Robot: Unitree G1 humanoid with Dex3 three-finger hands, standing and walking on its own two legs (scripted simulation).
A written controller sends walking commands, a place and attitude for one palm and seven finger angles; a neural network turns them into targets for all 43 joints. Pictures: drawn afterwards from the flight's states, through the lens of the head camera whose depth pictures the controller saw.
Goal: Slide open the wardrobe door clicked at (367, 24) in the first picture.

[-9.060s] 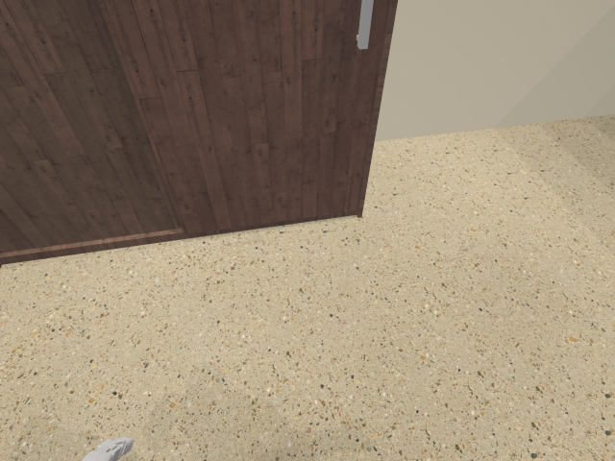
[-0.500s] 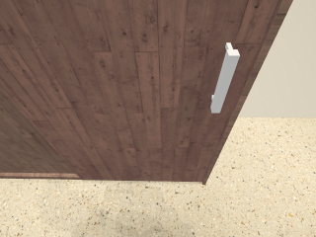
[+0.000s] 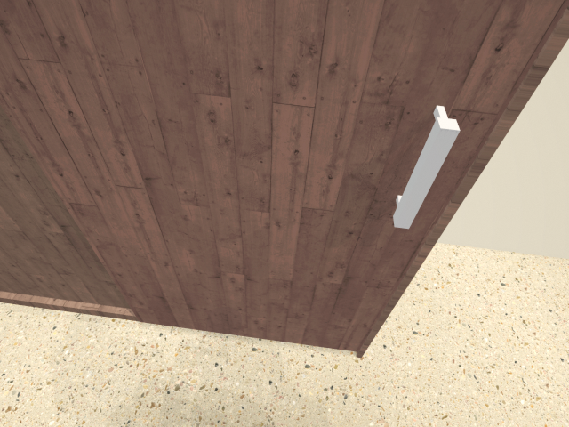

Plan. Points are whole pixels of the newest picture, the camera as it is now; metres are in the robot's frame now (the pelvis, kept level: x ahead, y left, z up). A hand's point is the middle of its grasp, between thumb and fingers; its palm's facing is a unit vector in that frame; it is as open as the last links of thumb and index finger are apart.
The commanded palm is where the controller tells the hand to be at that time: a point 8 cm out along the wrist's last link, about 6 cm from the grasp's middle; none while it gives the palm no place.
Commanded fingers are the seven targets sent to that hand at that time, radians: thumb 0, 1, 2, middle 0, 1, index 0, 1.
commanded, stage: come to a stop and stand still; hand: right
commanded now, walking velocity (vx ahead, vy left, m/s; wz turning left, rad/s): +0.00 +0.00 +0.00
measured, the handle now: (419, 171) +0.47 -0.15 +0.13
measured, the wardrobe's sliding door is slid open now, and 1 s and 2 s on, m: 0.00 0.00 0.00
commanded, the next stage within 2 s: look again from close up in 1.00 s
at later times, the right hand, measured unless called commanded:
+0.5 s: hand out of the picture +0.05 -0.17 -0.16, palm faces -0.01 +0.98 -0.22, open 7.3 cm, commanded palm none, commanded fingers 0.00 -0.90 -0.90 0.20 0.30 0.20 0.30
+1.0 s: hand out of the picture +0.04 -0.18 -0.17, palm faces +0.00 +0.98 -0.19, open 7.4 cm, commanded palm none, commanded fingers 0.00 -0.90 -0.90 0.20 0.30 0.20 0.30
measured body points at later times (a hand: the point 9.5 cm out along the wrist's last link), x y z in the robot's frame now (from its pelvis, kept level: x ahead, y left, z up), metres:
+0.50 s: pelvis +0.03 +0.01 +0.01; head +0.03 +0.02 +0.46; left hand +0.03 +0.24 -0.15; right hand +0.05 -0.22 -0.14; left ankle -0.01 +0.10 -0.73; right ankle +0.00 -0.11 -0.73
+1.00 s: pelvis +0.03 +0.00 +0.01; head +0.04 -0.01 +0.46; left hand +0.03 +0.22 -0.14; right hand +0.04 -0.23 -0.15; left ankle +0.00 +0.10 -0.73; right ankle +0.00 -0.11 -0.73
